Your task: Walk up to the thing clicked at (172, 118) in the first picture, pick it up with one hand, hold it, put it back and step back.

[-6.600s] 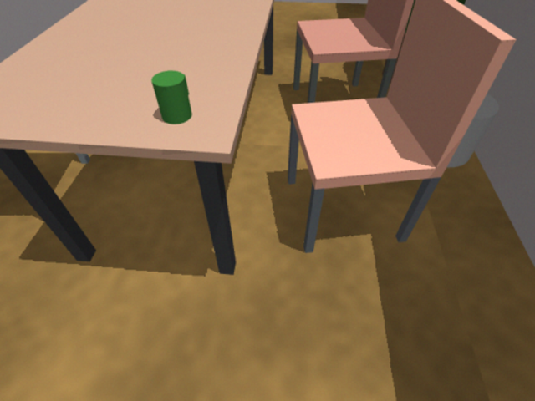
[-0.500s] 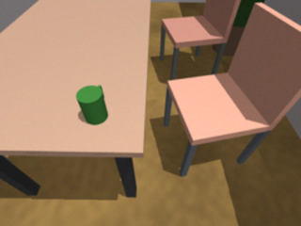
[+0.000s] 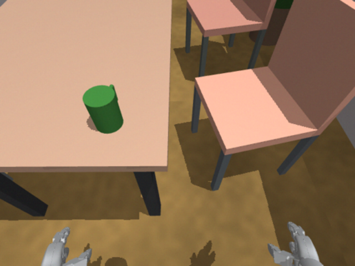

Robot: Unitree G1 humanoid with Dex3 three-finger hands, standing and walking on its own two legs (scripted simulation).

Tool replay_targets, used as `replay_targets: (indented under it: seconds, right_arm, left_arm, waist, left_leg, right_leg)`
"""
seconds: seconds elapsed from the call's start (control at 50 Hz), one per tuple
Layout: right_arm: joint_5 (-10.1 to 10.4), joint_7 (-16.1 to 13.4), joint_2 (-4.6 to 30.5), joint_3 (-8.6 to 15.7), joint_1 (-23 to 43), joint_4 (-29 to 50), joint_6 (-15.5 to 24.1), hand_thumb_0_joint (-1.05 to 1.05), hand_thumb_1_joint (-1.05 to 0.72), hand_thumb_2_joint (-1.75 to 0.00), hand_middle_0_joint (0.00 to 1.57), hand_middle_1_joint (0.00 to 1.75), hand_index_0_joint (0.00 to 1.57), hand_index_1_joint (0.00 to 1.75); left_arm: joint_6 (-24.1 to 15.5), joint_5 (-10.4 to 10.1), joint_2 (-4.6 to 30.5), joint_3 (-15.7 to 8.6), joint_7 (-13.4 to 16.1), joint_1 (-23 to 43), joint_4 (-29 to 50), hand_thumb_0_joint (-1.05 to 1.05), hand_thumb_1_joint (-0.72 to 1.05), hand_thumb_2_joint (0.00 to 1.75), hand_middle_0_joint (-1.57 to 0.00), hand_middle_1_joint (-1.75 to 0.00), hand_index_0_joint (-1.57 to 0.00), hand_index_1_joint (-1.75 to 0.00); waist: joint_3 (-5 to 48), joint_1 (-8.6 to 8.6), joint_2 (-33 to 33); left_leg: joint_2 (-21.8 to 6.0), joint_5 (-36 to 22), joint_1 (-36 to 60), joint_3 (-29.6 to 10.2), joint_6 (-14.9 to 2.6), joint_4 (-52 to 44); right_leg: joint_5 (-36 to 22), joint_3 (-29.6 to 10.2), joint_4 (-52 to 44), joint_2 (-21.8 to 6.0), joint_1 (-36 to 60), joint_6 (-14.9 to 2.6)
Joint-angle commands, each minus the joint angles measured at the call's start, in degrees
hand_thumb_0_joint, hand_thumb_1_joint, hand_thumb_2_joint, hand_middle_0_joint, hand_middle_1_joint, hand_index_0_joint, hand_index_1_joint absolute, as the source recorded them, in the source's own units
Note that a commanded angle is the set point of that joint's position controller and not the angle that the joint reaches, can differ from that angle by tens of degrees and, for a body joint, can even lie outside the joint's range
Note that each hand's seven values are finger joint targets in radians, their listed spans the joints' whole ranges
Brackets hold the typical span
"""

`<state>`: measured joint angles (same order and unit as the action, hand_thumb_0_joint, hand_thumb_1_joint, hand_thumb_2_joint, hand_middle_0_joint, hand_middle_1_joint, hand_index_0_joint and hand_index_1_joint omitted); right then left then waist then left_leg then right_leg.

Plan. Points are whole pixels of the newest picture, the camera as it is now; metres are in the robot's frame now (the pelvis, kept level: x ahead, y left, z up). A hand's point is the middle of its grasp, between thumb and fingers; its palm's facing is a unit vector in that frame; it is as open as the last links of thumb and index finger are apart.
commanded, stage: rise first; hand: left
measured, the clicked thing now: (107, 105) +0.51 +0.20 +0.04
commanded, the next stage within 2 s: go down in 1.68 s
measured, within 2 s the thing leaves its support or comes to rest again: neither
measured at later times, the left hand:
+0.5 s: hand (63, 228) +0.21 +0.25 +0.00, palm faces +0.27 -0.90 -0.35, open 17.2 cm
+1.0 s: hand (41, 226) +0.19 +0.24 +0.08, palm faces +0.31 -0.86 -0.40, open 17.6 cm
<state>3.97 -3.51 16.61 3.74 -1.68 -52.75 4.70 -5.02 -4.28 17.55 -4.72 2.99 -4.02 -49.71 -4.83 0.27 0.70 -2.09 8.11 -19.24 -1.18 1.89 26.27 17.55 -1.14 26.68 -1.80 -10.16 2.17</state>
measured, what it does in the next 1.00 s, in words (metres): stands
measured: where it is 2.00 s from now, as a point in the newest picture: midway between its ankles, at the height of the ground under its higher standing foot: outside the picture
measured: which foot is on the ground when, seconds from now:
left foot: down 0.00-1.00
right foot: down 0.00-1.00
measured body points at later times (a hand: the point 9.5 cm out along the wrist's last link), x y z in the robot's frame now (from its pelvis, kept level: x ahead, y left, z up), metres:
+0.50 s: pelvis +0.02 +0.00 +0.00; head +0.01 -0.02 +0.45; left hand +0.19 +0.29 +0.02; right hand +0.17 -0.26 -0.08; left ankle +0.06 +0.14 -0.74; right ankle -0.04 -0.15 -0.74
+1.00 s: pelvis +0.00 -0.01 +0.00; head +0.00 -0.03 +0.45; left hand +0.17 +0.29 +0.11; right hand +0.16 -0.27 -0.08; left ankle +0.06 +0.14 -0.74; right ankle -0.04 -0.15 -0.74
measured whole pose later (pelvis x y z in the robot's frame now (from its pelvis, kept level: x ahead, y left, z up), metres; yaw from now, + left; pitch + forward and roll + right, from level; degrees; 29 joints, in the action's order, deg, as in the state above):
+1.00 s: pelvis +0.00 -0.01 +0.00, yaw +0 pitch -4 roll +0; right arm 1.1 -3.0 13.1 6.4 -15.4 -33.2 6.0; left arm -13.3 -2.6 17.8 -15.0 1.7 -26.8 6.3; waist -2.4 2.6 2.5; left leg -2.4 8.0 -11.9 -1.0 2.5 23.7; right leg 18.0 -1.1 25.4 -1.6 -3.5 1.4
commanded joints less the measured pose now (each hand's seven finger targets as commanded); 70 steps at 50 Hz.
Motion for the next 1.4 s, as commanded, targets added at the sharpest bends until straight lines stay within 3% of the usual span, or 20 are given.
replay_targets:
  seconds: [0.0,0.1,0.16,0.18,0.26,0.36,0.46,0.52,0.58,0.72,0.82,0.86,0.9,0.94,1.0,1.06,1.14,1.16,1.2,1.38]
  right_arm:
    - [-1.5,-1.0,11.5,7.2,-8.1,7.2,1.0,0.0,-0.05,-0.17,0.05,0.05,0.05,0.05]
    - [-1.0,-0.3,5.5,2.9,-5.0,17.1,0.0,0.0,0.2,-0.1,0.05,0.05,0.05,0.05]
    - [-1.0,-0.2,4.2,1.5,-3.1,23.4,0.4,0.0,0.35,-0.06,0.05,0.05,0.05,0.05]
    - [-1.0,-0.1,2.1,-0.2,-2.6,24.9,0.5,0.0,0.38,-0.06,0.05,0.05,0.05,0.05]
    - [-1.7,-1.0,6.2,2.8,-6.0,30.5,1.4,0.0,0.49,-0.03,0.05,0.05,0.05,0.05]
    - [-2.3,-1.3,7.0,5.0,-9.7,29.7,1.8,0.0,0.51,-0.02,0.05,0.05,0.05,0.05]
    - [-2.1,0.0,2.5,2.5,-11.4,27.8,1.6,0.0,0.51,-0.02,0.05,0.05,0.05,0.05]
    - [-2.2,0.1,3.7,3.5,-9.7,29.6,1.8,0.0,0.51,-0.02,0.05,0.05,0.05,0.05]
    - [-2.5,0.1,5.2,5.5,-9.5,28.3,2.0,0.0,0.51,-0.02,0.05,0.05,0.05,0.05]
    - [-2.9,0.2,4.3,4.7,-7.1,28.1,3.3,0.0,0.51,-0.02,0.05,0.05,0.05,0.05]
    - [-3.0,-0.1,4.6,5.9,-9.7,26.0,3.7,0.0,0.49,-0.03,0.05,0.05,0.05,0.05]
    - [-2.9,0.5,1.7,3.1,-7.2,28.1,4.2,0.0,0.49,-0.03,0.05,0.05,0.05,0.05]
    - [-2.9,0.0,5.3,6.4,-7.8,29.5,4.6,0.0,0.49,-0.03,0.05,0.05,0.05,0.05]
    - [-2.7,0.3,2.7,4.0,-9.2,28.9,4.7,0.0,0.49,-0.03,0.05,0.05,0.05,0.05]
    - [-2.7,0.2,4.7,6.6,-9.5,28.3,5.0,0.0,0.51,-0.03,0.05,0.05,0.05,0.05]
    - [-2.5,0.7,2.1,4.4,-9.1,27.7,5.3,0.0,0.5,-0.03,0.05,0.05,0.05,0.05]
    - [-2.6,0.5,5.1,6.9,-9.6,31.8,5.7,0.0,0.51,-0.03,0.05,0.05,0.05,0.05]
    - [-2.5,0.7,3.2,5.3,-10.0,30.3,5.6,0.0,0.49,-0.04,0.05,0.05,0.05,0.05]
    - [-2.5,0.6,4.4,7.3,-11.1,28.4,5.5,0.0,0.5,-0.04,0.05,0.05,0.05,0.05]
    - [-2.5,1.2,2.7,5.4,-10.6,30.3,5.7,0.0,0.5,-0.05,0.05,0.05,0.05,0.05]
  left_arm:
    - [-2.0,2.2,12.2,-7.7,1.5,-5.1,6.0,0.0,0.05,0.14,-0.07,-0.06,-0.09,-0.05]
    - [-1.9,1.6,10.2,-8.1,1.9,-5.7,17.9,0.0,-0.16,0.07,-0.05,-0.05,-0.06,-0.03]
    - [-2.7,1.5,10.6,-8.2,2.4,-4.4,26.0,0.0,-0.34,0.03,-0.05,-0.04,-0.05,-0.03]
    - [-3.1,1.5,8.4,-6.0,2.3,-2.9,28.3,0.0,-0.37,0.03,-0.04,-0.04,-0.05,-0.03]
    - [-4.2,1.8,11.7,-9.4,3.1,-5.0,37.5,0.0,-0.54,0.0,-0.05,-0.04,-0.05,-0.04]
    - [-4.3,1.8,10.3,-10.5,2.8,-11.0,44.6,0.0,-0.54,0.0,-0.04,-0.05,-0.05,-0.04]
    - [-5.0,1.5,8.0,-9.6,1.1,-14.9,52.1,0.0,-0.53,0.0,-0.04,-0.04,-0.05,-0.03]
    - [-5.7,1.4,8.8,-10.9,0.8,-15.0,56.0,0.0,-0.54,0.0,-0.05,-0.05,-0.05,-0.04]
    - [-6.4,1.3,9.5,-12.2,0.4,-15.8,58.0,0.0,-0.54,0.0,-0.05,-0.04,-0.06,-0.04]
    - [-9.1,1.2,9.8,-14.3,0.1,-17.1,64.0,0.0,-0.56,0.0,-0.05,-0.05,-0.06,-0.05]
    - [-10.8,1.4,10.6,-15.9,0.1,-19.1,65.8,0.0,-0.58,0.0,-0.06,-0.06,-0.07,-0.05]
    - [-11.5,1.4,9.7,-15.3,-0.2,-18.5,66.8,0.0,-0.59,0.0,-0.06,-0.05,-0.06,-0.05]
    - [-12.1,1.4,10.7,-16.5,-0.1,-18.1,67.5,0.0,-0.59,0.01,-0.06,-0.05,-0.06,-0.05]
    - [-12.7,1.2,10.9,-16.9,-0.3,-18.6,68.4,0.0,-0.58,0.0,-0.06,-0.05,-0.06,-0.05]
    - [-13.2,1.2,11.6,-17.8,-0.4,-18.6,69.6,0.0,-0.57,0.0,-0.05,-0.05,-0.05,-0.05]
    - [-13.8,1.1,10.9,-17.8,-0.6,-19.2,70.2,0.0,-0.57,0.01,-0.05,-0.05,-0.06,-0.05]
    - [-14.3,1.1,11.3,-18.4,-0.7,-18.1,71.3,0.0,-0.57,0.01,-0.05,-0.05,-0.05,-0.05]
    - [-14.5,1.1,11.2,-18.5,-0.8,-18.6,71.0,0.0,-0.59,0.02,-0.06,-0.05,-0.06,-0.06]
    - [-14.6,1.0,12.3,-19.8,-0.7,-19.1,71.8,0.0,-0.58,0.02,-0.05,-0.05,-0.05,-0.05]
    - [-15.4,0.9,11.8,-20.0,-1.0,-19.5,74.2,0.0,-0.59,0.03,-0.06,-0.05,-0.06,-0.05]
  waist:
    - [16.5,-0.53,-0.8]
    - [14.2,2.37,1.7]
    - [11.7,2.36,1.7]
    - [10.8,1.79,1.4]
    - [12.5,1.04,1.0]
    - [11.5,0.85,0.9]
    - [7.7,1.43,1.4]
    - [6.9,1.61,0.6]
    - [5.9,1.6,0.1]
    - [5.7,2.6,0.2]
    - [5.0,2.07,-0.1]
    - [5.4,2.89,0.7]
    - [5.6,2.02,-0.4]
    - [5.4,2.62,0.8]
    - [4.8,2.1,1.3]
    - [4.1,3.04,1.2]
    - [6.0,1.62,-0.2]
    - [5.3,2.55,0.2]
    - [5.7,2.59,1.1]
    - [6.1,3.3,0.5]
  left_leg:
    - [1.5,-8.7,14.0,4.0,-1.75,-1.9]
    - [2.0,-9.2,12.7,5.2,-1.31,-3.1]
    - [1.7,-5.9,11.5,5.3,-1.43,-4.0]
    - [1.8,-5.2,11.6,5.5,-1.58,-4.0]
    - [1.6,-7.0,13.6,5.4,-1.76,-3.7]
    - [1.3,-9.6,15.9,5.4,-1.77,-3.4]
    - [1.4,-8.3,15.0,5.5,-1.92,-4.0]
    - [1.2,-6.8,14.8,5.0,-1.92,-4.7]
    - [1.5,-4.3,14.4,5.3,-2.11,-4.7]
    - [1.6,0.6,14.3,4.9,-2.07,-5.5]
    - [1.8,-1.4,14.8,5.0,-2.38,-5.1]
    - [1.8,-0.1,14.5,5.0,-2.28,-5.3]
    - [1.5,0.3,15.0,4.6,-2.18,-5.7]
    - [1.8,-0.4,14.9,4.8,-2.31,-5.3]
    - [2.1,-1.3,14.8,5.1,-2.35,-5.0]
    - [2.1,-1.7,14.4,4.8,-2.38,-5.0]
    - [1.8,-3.2,15.6,4.6,-2.43,-4.8]
    - [1.8,-3.3,15.4,4.6,-2.4,-4.8]
    - [2.1,-4.7,15.5,4.6,-2.34,-4.7]
    - [2.0,-4.6,15.0,4.5,-2.37,-4.4]
  right_leg:
    - [-15.7,3.2,-4.3,2.2,-4.1,-1.84]
    - [-15.2,3.3,-5.4,1.7,-2.8,-1.69]
    - [-11.9,3.2,-6.4,1.6,-2.9,-1.8]
    - [-11.4,3.0,-6.8,1.5,-3.0,-1.65]
    - [-13.5,2.8,-6.7,1.7,-1.1,-1.51]
    - [-16.2,3.0,-6.2,2.1,-0.1,-1.55]
    - [-14.8,3.6,-6.5,2.0,-1.4,-1.63]
    - [-12.8,4.0,-7.0,2.2,-1.7,-1.87]
    - [-10.3,3.6,-7.7,1.8,-2.0,-1.64]
    - [-4.5,3.9,-8.4,2.1,-2.2,-2.09]
    - [-7.1,3.7,-8.1,1.7,-2.7,-1.6]
    - [-5.6,3.8,-8.1,1.7,-2.2,-1.79]
    - [-5.2,4.1,-7.9,2.2,-2.6,-1.9]
    - [-5.9,3.9,-8.1,1.8,-2.2,-1.79]
    - [-7.2,3.5,-8.0,1.5,-2.9,-1.54]
    - [-7.2,3.7,-7.8,1.5,-2.6,-1.59]
    - [-9.2,3.8,-7.5,1.8,-1.9,-1.56]
    - [-9.0,4.1,-7.4,1.8,-1.7,-1.56]
    - [-10.6,3.9,-7.2,1.6,-1.7,-1.54]
    - [-10.3,4.1,-7.1,1.7,-1.1,-1.53]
